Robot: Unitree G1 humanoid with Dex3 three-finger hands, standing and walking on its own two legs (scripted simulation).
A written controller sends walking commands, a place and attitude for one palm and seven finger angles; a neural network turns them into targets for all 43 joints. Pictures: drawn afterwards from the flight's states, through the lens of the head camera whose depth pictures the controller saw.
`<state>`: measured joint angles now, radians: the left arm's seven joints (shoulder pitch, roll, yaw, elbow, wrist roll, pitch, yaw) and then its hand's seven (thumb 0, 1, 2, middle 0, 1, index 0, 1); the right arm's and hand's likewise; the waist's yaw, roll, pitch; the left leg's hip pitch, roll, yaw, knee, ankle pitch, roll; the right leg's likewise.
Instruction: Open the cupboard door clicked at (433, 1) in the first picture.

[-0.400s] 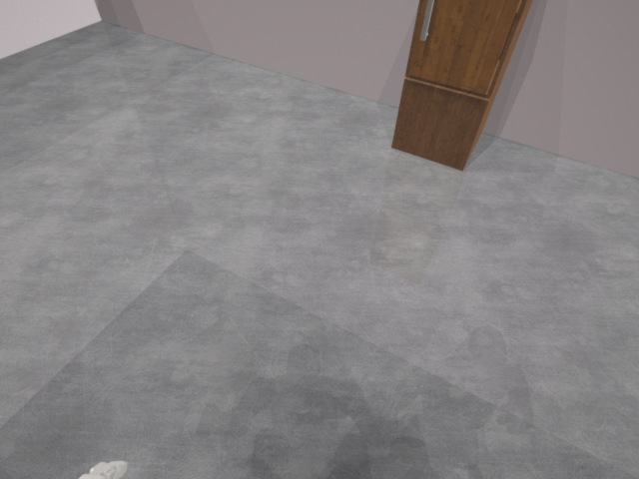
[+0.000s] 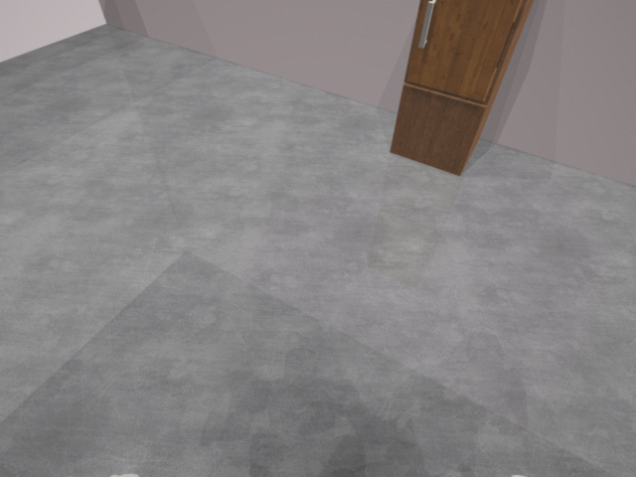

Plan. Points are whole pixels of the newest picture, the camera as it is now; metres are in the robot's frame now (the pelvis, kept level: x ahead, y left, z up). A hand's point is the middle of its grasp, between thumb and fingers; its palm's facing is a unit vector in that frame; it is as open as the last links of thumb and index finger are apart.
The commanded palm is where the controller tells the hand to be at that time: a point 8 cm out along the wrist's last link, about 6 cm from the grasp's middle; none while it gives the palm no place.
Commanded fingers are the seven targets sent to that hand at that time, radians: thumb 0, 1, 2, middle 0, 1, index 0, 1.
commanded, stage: stand and wait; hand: left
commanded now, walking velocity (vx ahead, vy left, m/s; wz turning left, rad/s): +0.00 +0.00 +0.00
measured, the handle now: (427, 24) +1.78 -0.34 -0.09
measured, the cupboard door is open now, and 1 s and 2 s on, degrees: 0 0 0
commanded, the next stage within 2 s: look at it before walking up in 0.44 s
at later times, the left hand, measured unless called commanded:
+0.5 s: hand out of the picture +0.06 +0.24 -0.15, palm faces -0.04 -0.94 -0.33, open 7.4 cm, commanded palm none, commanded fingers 0.00 0.90 0.90 -0.20 -0.30 -0.20 -0.30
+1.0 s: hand out of the picture +0.06 +0.23 -0.15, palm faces -0.04 -0.94 -0.33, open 7.4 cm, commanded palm none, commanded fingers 0.00 0.90 0.90 -0.20 -0.30 -0.20 -0.30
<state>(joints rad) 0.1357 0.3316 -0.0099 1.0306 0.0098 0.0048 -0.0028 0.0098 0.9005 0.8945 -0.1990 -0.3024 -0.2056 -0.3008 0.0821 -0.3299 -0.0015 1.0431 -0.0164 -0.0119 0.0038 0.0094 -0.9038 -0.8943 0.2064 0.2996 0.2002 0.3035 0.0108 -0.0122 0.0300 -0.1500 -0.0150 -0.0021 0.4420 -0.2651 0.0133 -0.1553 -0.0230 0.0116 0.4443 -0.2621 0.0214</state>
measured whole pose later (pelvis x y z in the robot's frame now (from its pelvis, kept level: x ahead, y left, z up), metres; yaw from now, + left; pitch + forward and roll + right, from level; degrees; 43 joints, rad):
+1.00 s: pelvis -0.02 -0.01 +0.00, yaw -1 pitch -2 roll +0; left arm 0.14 0.34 -0.01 1.09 0.01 -0.01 -0.01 0.01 0.90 0.89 -0.20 -0.30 -0.20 -0.30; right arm 0.11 -0.34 0.00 1.12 -0.01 -0.01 0.01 0.01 -0.90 -0.89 0.21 0.30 0.20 0.30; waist 0.00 0.00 0.04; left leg -0.13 0.01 0.00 0.37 -0.21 -0.01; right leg -0.15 0.00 0.02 0.38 -0.20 0.00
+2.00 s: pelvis +0.05 +0.00 -0.02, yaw -2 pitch +0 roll -2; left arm 0.37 0.19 0.02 1.11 0.02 -0.01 -0.02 0.01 0.90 0.89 -0.20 -0.30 -0.20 -0.30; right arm 0.32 -0.21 -0.01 1.13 -0.02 -0.02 0.01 0.01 -0.91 -0.89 0.20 0.30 0.20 0.30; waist 0.01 0.01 0.00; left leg -0.20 0.04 0.03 0.65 -0.45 0.00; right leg -0.18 0.03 0.03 0.58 -0.40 0.00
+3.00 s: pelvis +0.49 +0.01 +0.00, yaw -9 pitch -1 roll -1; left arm 0.36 0.17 0.06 1.13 0.03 -0.02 -0.02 0.01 0.91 0.90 -0.19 -0.30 -0.20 -0.30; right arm 0.20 -0.14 -0.06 1.01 -0.02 -0.10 -0.02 -0.01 -0.95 -0.89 0.20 0.30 0.20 0.30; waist 0.03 -0.04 0.05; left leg -0.23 0.07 0.21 0.51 -0.25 0.05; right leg -0.43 -0.07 -0.05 1.18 -0.34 -0.01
